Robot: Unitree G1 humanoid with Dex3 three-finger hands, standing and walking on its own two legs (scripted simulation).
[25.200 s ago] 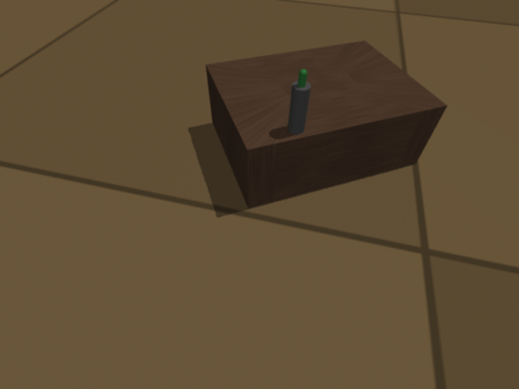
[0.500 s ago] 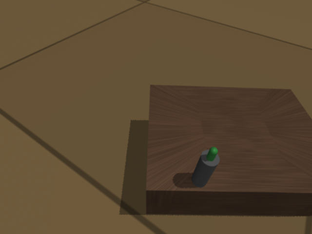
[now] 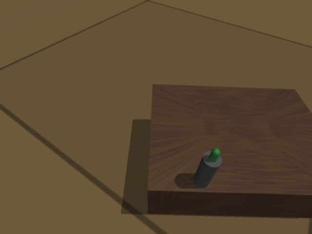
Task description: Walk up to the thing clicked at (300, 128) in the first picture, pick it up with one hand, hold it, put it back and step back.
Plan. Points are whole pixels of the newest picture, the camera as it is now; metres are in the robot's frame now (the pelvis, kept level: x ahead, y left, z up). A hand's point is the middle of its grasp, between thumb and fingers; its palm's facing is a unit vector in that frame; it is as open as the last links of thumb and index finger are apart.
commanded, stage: stand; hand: right
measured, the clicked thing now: (208, 167) +0.41 -0.21 -0.25
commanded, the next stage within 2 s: step back in 1.90 s
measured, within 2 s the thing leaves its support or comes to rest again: neither
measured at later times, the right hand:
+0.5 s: hand out of the picture +0.08 -0.25 -0.16, palm faces -0.04 +0.94 -0.35, open 7.4 cm
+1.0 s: hand out of the picture +0.07 -0.26 -0.16, palm faces -0.04 +0.94 -0.35, open 7.4 cm
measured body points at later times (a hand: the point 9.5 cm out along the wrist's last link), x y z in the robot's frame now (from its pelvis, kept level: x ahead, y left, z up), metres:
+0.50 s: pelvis +0.00 +0.00 +0.00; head +0.02 +0.00 +0.45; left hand +0.07 +0.30 -0.14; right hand +0.08 -0.30 -0.13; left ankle +0.01 +0.12 -0.75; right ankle -0.03 -0.13 -0.75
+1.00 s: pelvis +0.00 -0.01 +0.00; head +0.01 +0.00 +0.45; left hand +0.06 +0.30 -0.14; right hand +0.07 -0.31 -0.13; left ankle +0.01 +0.12 -0.75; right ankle -0.03 -0.13 -0.75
